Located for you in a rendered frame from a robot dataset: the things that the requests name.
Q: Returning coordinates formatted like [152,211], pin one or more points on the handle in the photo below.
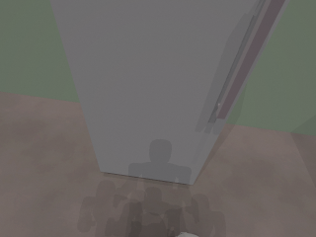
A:
[257,37]

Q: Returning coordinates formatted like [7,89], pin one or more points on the fridge door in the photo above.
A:
[149,75]

